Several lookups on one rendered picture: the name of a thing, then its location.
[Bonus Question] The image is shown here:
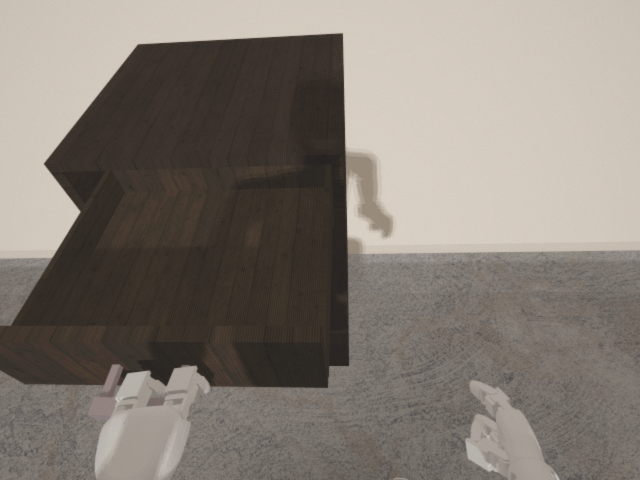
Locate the right robot hand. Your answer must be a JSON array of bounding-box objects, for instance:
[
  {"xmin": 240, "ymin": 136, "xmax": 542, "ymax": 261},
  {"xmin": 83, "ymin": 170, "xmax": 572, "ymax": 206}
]
[{"xmin": 465, "ymin": 380, "xmax": 544, "ymax": 478}]

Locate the handle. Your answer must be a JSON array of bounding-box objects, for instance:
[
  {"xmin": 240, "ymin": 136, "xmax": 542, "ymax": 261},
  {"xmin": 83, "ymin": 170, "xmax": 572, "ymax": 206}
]
[{"xmin": 87, "ymin": 364, "xmax": 190, "ymax": 420}]

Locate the cabinet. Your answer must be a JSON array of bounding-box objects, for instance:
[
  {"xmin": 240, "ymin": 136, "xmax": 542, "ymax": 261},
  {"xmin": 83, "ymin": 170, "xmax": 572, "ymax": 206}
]
[{"xmin": 44, "ymin": 33, "xmax": 349, "ymax": 366}]

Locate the drawer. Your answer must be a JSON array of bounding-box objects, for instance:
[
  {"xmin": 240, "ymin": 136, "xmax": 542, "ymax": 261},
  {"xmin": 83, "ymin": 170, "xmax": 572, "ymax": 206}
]
[{"xmin": 0, "ymin": 164, "xmax": 333, "ymax": 388}]

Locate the robot right forearm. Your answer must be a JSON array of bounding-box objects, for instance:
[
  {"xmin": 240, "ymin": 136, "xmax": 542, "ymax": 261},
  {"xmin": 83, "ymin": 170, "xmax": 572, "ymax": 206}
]
[{"xmin": 508, "ymin": 458, "xmax": 560, "ymax": 480}]

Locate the left robot hand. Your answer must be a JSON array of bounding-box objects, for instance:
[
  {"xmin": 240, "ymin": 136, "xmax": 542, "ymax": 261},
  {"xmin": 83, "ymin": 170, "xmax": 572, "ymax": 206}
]
[{"xmin": 95, "ymin": 366, "xmax": 210, "ymax": 480}]

